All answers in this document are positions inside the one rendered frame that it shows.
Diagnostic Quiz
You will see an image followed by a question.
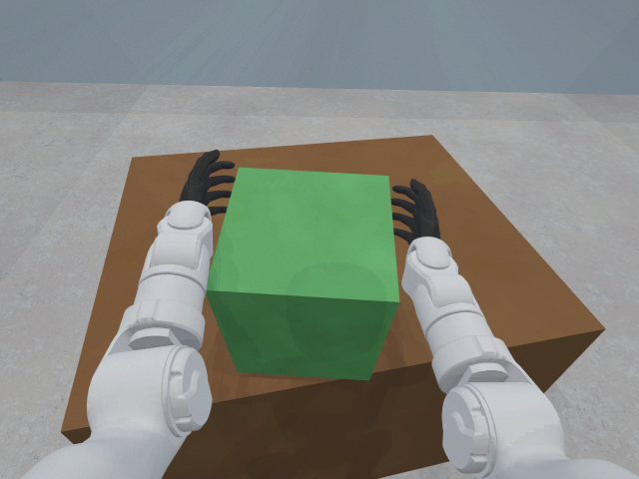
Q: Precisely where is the robot right hand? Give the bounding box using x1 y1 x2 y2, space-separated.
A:
391 179 440 245

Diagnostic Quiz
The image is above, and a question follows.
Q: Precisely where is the right robot upper arm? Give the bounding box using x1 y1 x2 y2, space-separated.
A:
442 382 639 479

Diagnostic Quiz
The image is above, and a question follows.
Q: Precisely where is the pedestal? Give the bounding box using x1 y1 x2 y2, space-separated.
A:
61 135 606 479

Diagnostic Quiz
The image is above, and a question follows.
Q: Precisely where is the left robot forearm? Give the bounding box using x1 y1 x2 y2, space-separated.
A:
87 201 213 429

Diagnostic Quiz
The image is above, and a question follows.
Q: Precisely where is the right robot forearm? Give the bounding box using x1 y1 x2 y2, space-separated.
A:
401 237 564 443

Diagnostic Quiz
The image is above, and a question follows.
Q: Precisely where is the left robot upper arm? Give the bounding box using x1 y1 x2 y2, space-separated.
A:
20 344 213 479

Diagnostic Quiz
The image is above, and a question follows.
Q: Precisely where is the robot left hand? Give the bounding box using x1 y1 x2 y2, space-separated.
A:
179 150 236 216

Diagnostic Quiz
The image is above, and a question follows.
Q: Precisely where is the carton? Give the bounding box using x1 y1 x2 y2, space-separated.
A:
206 168 399 380

